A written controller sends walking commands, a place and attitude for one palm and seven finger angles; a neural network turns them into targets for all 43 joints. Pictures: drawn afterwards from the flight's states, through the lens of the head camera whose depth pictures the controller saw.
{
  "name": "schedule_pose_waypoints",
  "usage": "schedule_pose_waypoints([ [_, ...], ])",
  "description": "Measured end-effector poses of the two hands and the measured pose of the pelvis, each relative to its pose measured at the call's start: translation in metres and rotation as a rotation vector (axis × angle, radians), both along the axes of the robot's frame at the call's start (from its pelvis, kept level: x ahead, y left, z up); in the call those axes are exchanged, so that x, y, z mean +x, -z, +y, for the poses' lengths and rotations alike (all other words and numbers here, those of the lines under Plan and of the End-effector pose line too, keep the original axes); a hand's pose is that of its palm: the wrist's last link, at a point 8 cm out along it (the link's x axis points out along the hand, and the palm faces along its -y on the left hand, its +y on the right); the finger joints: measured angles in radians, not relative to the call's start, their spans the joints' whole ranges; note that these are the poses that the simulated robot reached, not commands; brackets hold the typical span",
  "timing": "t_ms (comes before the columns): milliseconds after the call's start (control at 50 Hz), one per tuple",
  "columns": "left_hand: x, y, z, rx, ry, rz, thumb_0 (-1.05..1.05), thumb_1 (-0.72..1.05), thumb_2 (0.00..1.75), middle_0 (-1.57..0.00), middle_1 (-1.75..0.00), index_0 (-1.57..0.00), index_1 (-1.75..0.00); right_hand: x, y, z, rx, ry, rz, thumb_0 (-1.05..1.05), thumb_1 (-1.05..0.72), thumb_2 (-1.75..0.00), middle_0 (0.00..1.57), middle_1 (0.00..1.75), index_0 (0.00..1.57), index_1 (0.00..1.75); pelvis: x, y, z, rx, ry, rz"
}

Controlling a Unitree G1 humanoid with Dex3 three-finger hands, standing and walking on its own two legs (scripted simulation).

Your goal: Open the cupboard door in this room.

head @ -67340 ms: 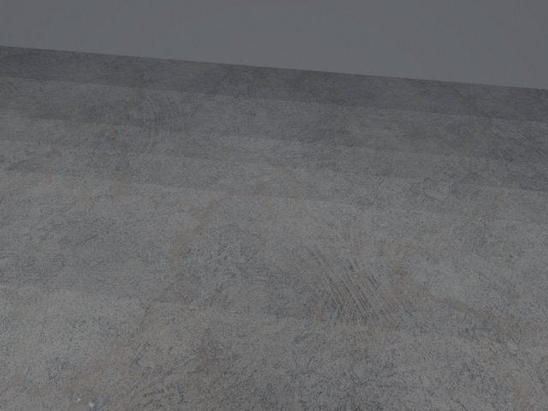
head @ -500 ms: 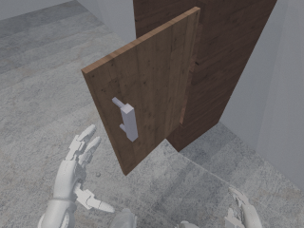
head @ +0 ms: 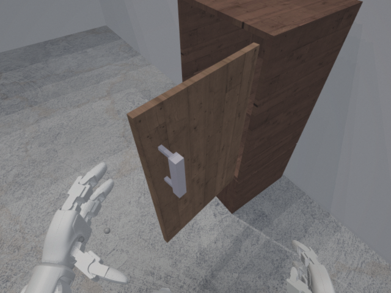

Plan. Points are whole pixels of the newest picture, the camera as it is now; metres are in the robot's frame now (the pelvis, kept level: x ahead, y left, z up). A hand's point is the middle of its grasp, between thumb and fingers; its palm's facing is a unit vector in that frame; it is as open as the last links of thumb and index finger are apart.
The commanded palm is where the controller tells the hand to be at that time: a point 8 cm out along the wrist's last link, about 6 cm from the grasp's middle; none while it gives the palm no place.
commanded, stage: draw the hand back to the body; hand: left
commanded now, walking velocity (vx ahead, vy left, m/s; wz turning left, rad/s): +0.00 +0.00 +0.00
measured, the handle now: (171, 171) +0.37 +0.08 +0.04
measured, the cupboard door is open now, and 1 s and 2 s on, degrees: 99 99 99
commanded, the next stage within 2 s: step back with the hand held close in 1.12 s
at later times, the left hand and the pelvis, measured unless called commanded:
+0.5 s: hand (42, 203) +0.22 +0.24 +0.16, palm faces +0.33 -0.87 -0.37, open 12.0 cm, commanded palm +0.17 +0.29 +0.19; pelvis +0.02 +0.01 +0.05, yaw -1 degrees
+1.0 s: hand (17, 188) +0.22 +0.26 +0.20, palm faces +0.43 -0.82 -0.38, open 7.5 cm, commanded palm +0.17 +0.30 +0.22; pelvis +0.02 +0.00 +0.06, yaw -1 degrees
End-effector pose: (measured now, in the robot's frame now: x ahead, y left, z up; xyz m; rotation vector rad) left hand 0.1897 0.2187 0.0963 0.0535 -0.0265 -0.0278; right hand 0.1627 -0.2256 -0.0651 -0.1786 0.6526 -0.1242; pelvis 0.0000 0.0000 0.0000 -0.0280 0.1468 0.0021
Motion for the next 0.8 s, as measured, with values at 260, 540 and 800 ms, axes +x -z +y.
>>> schedule_pose_waypoints([
  [260, -0.014, -0.039, 0.035, 0.254, -0.262, 0.089, -0.01, -0.22, 0.42, -0.17, -0.30, -0.16, -0.31, 0.017, -0.029, 0.018, -0.021, -0.018, -0.015, 0.01, -0.91, -0.90, 0.20, 0.30, 0.20, 0.30, 0.008, -0.029, 0.008, 0.009, 0.007, -0.092],
  [540, -0.009, -0.091, 0.067, 0.339, -0.392, -0.004, 0.00, 0.25, 0.63, -0.19, -0.30, -0.18, -0.31, 0.031, -0.043, 0.027, -0.010, -0.048, -0.005, 0.01, -0.90, -0.90, 0.20, 0.30, 0.20, 0.30, 0.022, -0.051, 0.014, 0.021, 0.020, -0.179],
  [800, -0.013, -0.132, 0.089, 0.400, -0.494, -0.124, 0.01, 0.70, 0.82, -0.20, -0.30, -0.20, -0.31, 0.037, -0.047, 0.015, -0.018, -0.044, 0.009, 0.01, -0.91, -0.90, 0.20, 0.30, 0.20, 0.30, 0.024, -0.057, 0.008, 0.023, 0.024, -0.209],
])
